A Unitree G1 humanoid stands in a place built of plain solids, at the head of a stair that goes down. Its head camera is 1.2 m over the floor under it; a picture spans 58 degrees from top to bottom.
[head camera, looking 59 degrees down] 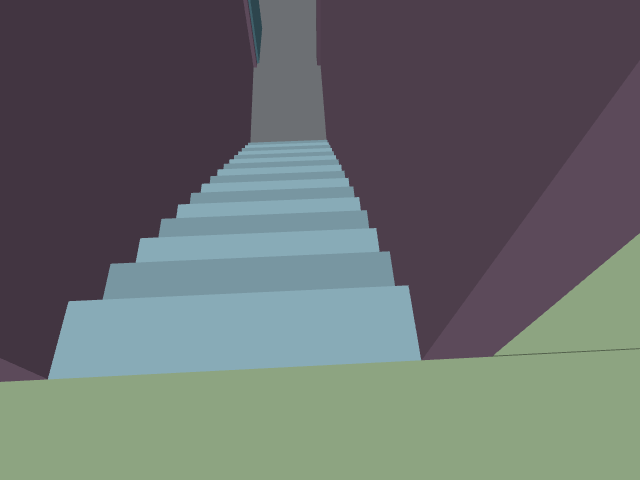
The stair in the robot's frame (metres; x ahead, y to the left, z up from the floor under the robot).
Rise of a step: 0.20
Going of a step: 0.23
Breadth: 1.02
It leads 3 degrees to the left of straight ahead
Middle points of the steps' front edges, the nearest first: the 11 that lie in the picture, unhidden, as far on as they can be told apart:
0.54 0.24 0.00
0.76 0.25 -0.19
0.99 0.26 -0.39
1.22 0.28 -0.58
1.45 0.29 -0.78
1.68 0.30 -0.97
1.91 0.31 -1.17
2.14 0.32 -1.36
2.36 0.33 -1.56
2.59 0.35 -1.75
2.82 0.36 -1.95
